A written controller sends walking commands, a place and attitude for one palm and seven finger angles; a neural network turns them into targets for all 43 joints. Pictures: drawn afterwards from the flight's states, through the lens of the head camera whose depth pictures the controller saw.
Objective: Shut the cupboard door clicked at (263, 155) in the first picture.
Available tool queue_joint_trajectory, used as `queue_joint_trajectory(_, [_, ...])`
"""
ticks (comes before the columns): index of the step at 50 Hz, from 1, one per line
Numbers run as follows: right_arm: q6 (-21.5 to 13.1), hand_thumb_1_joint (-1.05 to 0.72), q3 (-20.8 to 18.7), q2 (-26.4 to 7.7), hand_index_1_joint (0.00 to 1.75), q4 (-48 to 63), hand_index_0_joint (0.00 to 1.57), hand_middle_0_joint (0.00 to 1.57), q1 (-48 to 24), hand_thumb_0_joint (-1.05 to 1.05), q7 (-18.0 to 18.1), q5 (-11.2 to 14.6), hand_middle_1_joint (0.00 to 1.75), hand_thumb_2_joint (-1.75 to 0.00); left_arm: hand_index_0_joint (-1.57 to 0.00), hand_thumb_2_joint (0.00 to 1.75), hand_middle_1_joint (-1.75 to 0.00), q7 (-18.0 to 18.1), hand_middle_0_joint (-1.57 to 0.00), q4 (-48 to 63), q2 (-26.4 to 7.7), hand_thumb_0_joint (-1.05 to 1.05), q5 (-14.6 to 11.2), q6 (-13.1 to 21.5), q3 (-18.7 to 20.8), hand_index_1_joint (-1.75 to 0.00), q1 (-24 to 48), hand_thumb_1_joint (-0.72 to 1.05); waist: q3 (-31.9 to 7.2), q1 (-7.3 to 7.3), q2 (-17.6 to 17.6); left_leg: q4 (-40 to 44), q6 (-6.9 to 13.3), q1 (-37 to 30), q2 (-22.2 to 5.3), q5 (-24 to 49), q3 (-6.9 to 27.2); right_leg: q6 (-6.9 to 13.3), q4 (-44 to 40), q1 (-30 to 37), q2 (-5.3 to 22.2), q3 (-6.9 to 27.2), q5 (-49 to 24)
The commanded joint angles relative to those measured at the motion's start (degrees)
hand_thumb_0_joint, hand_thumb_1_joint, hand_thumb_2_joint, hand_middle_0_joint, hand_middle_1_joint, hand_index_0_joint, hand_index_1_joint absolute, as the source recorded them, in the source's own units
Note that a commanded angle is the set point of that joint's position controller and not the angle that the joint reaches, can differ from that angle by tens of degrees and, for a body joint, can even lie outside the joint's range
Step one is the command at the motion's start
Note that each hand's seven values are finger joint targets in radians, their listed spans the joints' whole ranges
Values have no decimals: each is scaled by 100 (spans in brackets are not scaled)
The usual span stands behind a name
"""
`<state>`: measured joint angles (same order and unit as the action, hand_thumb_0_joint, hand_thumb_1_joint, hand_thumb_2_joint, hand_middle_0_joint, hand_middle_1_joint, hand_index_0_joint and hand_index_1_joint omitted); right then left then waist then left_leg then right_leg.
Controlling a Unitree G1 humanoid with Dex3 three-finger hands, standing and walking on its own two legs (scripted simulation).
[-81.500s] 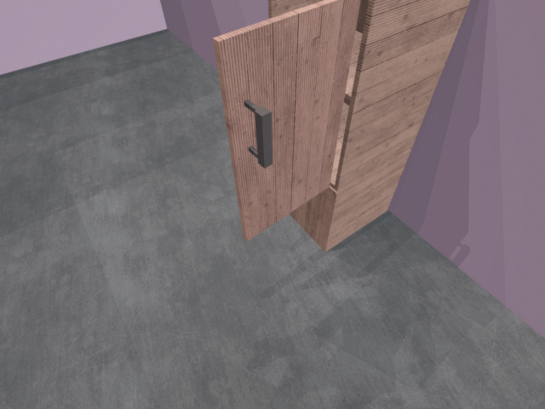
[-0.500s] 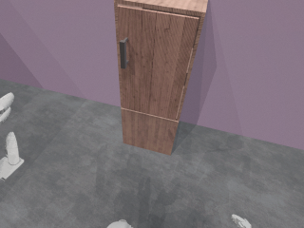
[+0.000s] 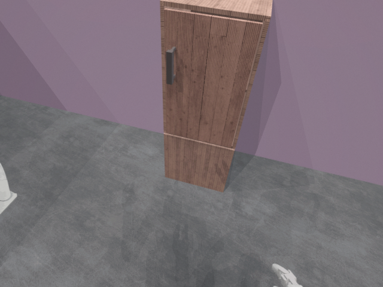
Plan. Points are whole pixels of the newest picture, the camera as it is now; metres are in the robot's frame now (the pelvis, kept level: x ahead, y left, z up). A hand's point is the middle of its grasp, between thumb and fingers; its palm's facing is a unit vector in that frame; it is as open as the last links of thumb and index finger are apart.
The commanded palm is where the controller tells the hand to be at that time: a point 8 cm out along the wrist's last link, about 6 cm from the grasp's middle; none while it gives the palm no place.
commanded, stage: let the arm hang, fingers relaxed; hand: left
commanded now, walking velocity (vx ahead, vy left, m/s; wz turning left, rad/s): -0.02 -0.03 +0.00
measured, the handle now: (171, 65) +0.91 +0.12 +0.05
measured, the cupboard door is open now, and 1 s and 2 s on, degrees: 0 0 0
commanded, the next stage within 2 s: look to check the result in 1.18 s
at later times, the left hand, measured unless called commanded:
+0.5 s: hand out of the picture +0.05 +0.17 -0.17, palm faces +0.08 -0.98 -0.16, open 6.9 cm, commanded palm none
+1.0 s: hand out of the picture -0.01 +0.16 -0.17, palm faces +0.06 -0.99 -0.14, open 7.4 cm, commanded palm none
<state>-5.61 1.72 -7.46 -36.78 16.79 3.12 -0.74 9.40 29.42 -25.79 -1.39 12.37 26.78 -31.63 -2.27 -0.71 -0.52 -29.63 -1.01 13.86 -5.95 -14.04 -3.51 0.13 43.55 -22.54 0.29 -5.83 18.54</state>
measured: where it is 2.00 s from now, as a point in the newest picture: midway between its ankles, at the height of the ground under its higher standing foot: outside the picture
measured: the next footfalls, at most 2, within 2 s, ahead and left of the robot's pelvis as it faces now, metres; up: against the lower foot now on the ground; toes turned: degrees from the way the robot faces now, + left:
right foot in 0.08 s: +0.07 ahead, -0.11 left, +0.00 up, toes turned -5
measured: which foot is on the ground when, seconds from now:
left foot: down 0.00-1.00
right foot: up 0.00-0.06, down 0.08-1.00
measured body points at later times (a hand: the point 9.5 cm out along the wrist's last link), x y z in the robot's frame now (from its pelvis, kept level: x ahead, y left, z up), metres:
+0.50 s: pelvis +0.01 -0.02 +0.00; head +0.02 +0.01 +0.45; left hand +0.05 +0.22 -0.16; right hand +0.04 -0.27 -0.14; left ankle +0.03 +0.12 -0.74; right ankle +0.03 -0.11 -0.74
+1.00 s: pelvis +0.01 +0.01 +0.00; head +0.00 +0.01 +0.45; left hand -0.01 +0.21 -0.16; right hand -0.02 -0.19 -0.16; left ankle +0.03 +0.12 -0.74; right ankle +0.03 -0.11 -0.74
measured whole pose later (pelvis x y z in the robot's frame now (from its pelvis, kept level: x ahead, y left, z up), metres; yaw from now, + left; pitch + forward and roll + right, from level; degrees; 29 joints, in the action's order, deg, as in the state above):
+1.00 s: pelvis +0.01 +0.01 +0.00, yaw +0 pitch -3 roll +0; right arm 0.9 0.3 -5.8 -64.9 19.6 1.8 -1.0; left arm 1.3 -65.3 -6.0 0.6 -0.2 0.4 -18.8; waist 0.9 -0.3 0.2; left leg -23.9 0.7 10.2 -1.5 -11.0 -5.4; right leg 0.1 23.9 -9.9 2.0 -4.8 11.3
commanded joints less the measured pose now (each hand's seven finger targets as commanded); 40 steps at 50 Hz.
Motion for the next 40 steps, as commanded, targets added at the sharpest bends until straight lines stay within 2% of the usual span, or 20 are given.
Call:
queue_joint_trajectory(1, [-196,-90,-370,-1071,30,801,20,20,-701,0,124,71,30,-90,-20,90,-30,117,-20,380,-593,0,2,12,183,-30,593,90,284,-36,961,1163,513,1236,-737,-2210,462,-58,-1363,1376,-278,-257,61])
queue_joint_trajectory(2, [-180,-90,-367,-1068,30,792,20,20,-714,0,124,70,30,-90,-20,90,-30,142,-20,307,-622,0,14,-28,178,-30,683,90,219,-31,664,830,442,1290,-592,-2109,367,1,-1678,1581,-193,-35,196])
queue_joint_trajectory(3, [-167,-90,-379,-1059,30,782,20,20,-701,0,118,74,30,-90,-20,90,-30,154,-20,357,-627,0,28,-48,146,-30,819,90,121,-39,252,178,356,1335,-339,-1902,152,181,-1995,1637,112,522,379])
queue_joint_trajectory(4, [-220,-90,-501,-1363,30,-93,20,20,-657,0,-364,44,30,-90,-20,90,-30,-743,-20,-3569,709,0,437,-845,-1879,-30,1,90,15,19,-419,-1506,53,1600,97,-366,-185,521,-1618,1248,1495,1293,-2428])
queue_joint_trajectory(5, [59,-90,-369,-761,30,188,20,20,-511,0,-364,87,30,-90,-20,90,-30,-891,-20,-3612,681,0,395,-1165,-1960,-30,27,90,-262,-31,-705,-1426,29,1509,259,-1115,153,828,-1488,1320,1767,1662,-4298])
queue_joint_trajectory(6, [192,-90,-390,-901,30,66,20,20,-366,0,-316,55,30,-90,-20,90,-30,-958,-20,-3718,593,0,379,-1242,-1996,-30,310,90,-318,-138,-936,-1465,-12,1203,270,-1715,245,929,-1569,1006,1782,1588,-3566])
queue_joint_trajectory(7, [341,-90,-407,-1002,30,-50,20,20,-323,0,-279,-25,30,-90,-20,90,-30,-934,-20,-3881,700,0,363,-1252,-2018,-30,631,90,-106,-75,-1361,-1594,4,1175,265,-1704,204,941,-1632,559,1673,1436,-2697])
queue_joint_trajectory(9, [548,-90,-374,-1036,30,28,20,20,-346,0,-299,-85,30,-90,-20,90,-30,-906,-20,-4364,625,0,355,-1255,-2073,-30,1069,90,261,-64,-2015,-1527,56,1166,440,-1412,105,908,-1682,596,1461,1120,-2634])
queue_joint_trajectory(10, [584,-90,-392,-1049,30,-46,20,20,-364,0,-316,-100,30,-90,-20,90,-30,-881,-20,-4719,576,0,351,-1252,-2127,-30,1244,90,235,-89,-2053,-1240,64,1022,444,-1175,119,863,-1560,652,1403,1048,-2858])
queue_joint_trajectory(12, [625,-90,-381,-1050,30,-313,20,20,-140,0,-328,-132,30,-90,-20,90,-30,-875,-20,-5333,549,0,319,-1265,-2221,-30,1481,90,-5,-161,-1716,-518,106,246,439,84,196,554,-1482,585,1152,773,-2193])
queue_joint_trajectory(14, [554,-90,-349,-1220,30,-576,20,20,-229,0,-297,-162,30,-90,-20,90,-30,-883,-20,-5955,709,0,274,-1284,-2322,-30,1485,90,-84,-63,-574,8,319,-78,-34,1156,840,163,-1445,327,700,580,-697])
queue_joint_trajectory(16, [581,-90,-299,-1182,30,-788,20,20,-565,0,-291,-141,30,-90,-20,90,-30,-859,-20,-6588,712,0,272,-1325,-2377,-30,1467,90,271,66,672,662,323,680,-132,-355,899,110,-1863,743,499,644,514])
queue_joint_trajectory(17, [592,-90,-277,-1078,30,-900,20,20,-582,0,-267,-128,30,-90,-20,90,-30,-859,-20,-6905,683,0,267,-1316,-2364,-30,1423,90,520,92,982,710,274,860,27,-631,802,168,-2008,779,532,755,413])
queue_joint_trajectory(19, [569,-90,-285,-822,30,-1145,20,20,-370,0,-203,-148,30,-90,-20,90,-30,-839,-20,-7374,969,0,269,-1242,-2279,-30,1240,90,309,72,1386,649,226,614,104,-337,629,275,-2208,997,602,788,-78])
queue_joint_trajectory(21, [544,-90,-281,-784,30,-1339,20,20,-128,0,-188,-117,30,-90,-20,90,-30,-833,-20,-7672,920,0,241,-1200,-2337,-30,1210,90,-63,77,1494,610,208,278,32,247,573,290,-2242,1332,639,717,-693])
queue_joint_trajectory(23, [528,-90,-281,-763,30,-1516,20,20,29,0,-166,-84,30,-90,-20,90,-30,-837,-20,-7953,898,0,224,-1160,-2377,-30,1281,90,-237,61,1115,578,163,139,-2,567,505,306,-2323,1591,692,705,-1068])
queue_joint_trajectory(25, [545,-90,-300,-813,30,-1657,20,20,146,0,-147,-55,30,-90,-20,90,-30,-839,-20,-8191,888,0,222,-1157,-2408,-30,1382,90,-77,21,460,629,139,-20,-55,648,492,315,-2415,1461,699,640,-1050])
queue_joint_trajectory(29, [580,-90,-282,-790,30,-1990,20,20,334,0,-129,-47,30,-90,-20,90,-30,-833,-20,-8628,986,0,213,-1187,-2484,-30,1382,90,478,-7,-89,858,158,-93,-52,400,437,269,-2685,1096,676,662,-558])
queue_joint_trajectory(34, [588,-90,-244,-670,30,-2335,20,20,506,0,-131,-37,30,-90,-20,90,-30,-798,-20,-9011,1052,0,201,-1201,-2522,-30,1207,90,712,18,-292,1042,196,-140,-18,208,362,219,-2764,1001,654,675,-331])
queue_joint_trajectory(40, [587,-90,-225,-532,30,-2580,20,20,594,0,-125,-19,30,-90,-20,90,-30,-754,-20,-9251,1150,0,206,-1202,-2537,-30,1004,90,790,53,-154,1127,223,-166,0,139,342,201,-2698,943,606,675,-329])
